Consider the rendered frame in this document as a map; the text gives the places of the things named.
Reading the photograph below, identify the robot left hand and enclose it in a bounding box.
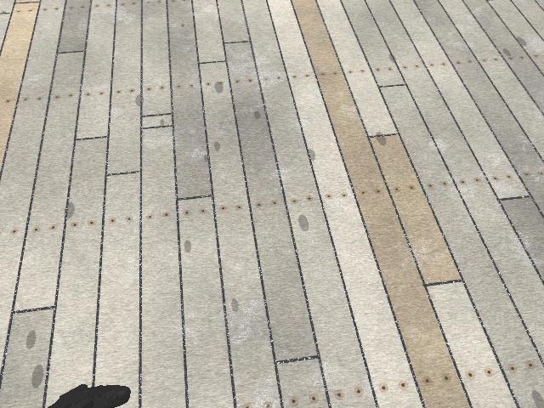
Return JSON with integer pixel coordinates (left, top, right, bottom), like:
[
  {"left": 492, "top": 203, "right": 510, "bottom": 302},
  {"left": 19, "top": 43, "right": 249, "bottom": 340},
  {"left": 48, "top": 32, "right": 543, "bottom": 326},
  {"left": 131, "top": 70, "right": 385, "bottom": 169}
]
[{"left": 48, "top": 384, "right": 131, "bottom": 408}]

